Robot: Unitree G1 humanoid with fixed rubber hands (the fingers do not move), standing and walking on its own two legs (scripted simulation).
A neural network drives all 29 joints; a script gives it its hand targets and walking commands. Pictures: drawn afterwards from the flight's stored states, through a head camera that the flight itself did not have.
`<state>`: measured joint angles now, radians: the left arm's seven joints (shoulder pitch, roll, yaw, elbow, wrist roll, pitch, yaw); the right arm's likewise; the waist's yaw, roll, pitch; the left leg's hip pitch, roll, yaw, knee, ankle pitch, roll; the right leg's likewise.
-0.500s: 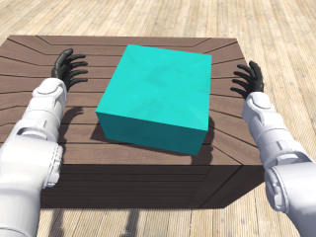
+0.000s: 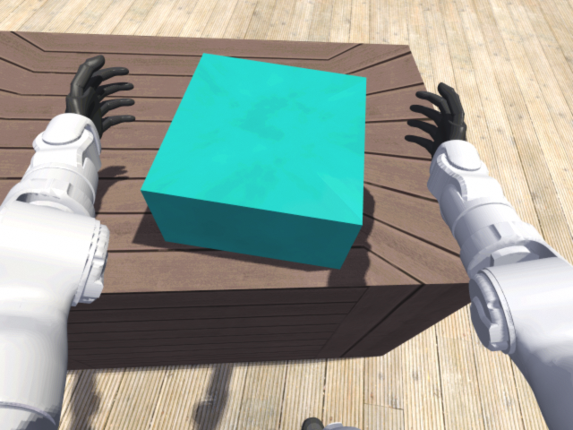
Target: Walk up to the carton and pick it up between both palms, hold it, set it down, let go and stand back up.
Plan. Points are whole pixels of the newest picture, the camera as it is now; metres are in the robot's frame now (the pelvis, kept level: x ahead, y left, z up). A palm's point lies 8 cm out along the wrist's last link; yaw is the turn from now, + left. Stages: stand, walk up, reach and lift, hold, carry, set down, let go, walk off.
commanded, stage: reach and lift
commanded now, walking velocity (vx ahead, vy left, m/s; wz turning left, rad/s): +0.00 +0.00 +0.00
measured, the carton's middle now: (268, 156) +0.54 -0.03 +0.00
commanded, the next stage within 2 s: none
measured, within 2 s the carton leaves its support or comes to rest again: neither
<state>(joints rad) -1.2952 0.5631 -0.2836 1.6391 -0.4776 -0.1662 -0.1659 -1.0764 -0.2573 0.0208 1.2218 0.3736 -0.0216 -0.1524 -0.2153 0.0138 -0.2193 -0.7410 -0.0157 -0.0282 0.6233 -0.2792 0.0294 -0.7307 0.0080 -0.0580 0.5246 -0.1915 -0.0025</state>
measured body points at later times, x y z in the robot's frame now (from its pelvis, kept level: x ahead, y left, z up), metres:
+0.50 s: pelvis -0.02 +0.00 -0.03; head +0.11 +0.04 +0.40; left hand +0.52 +0.19 +0.04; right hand +0.44 -0.25 +0.04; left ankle -0.01 +0.10 -0.72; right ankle +0.01 -0.12 -0.72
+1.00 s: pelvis -0.01 +0.01 -0.03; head +0.12 +0.04 +0.40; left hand +0.53 +0.18 +0.05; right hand +0.45 -0.21 +0.04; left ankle -0.01 +0.10 -0.72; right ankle +0.01 -0.12 -0.72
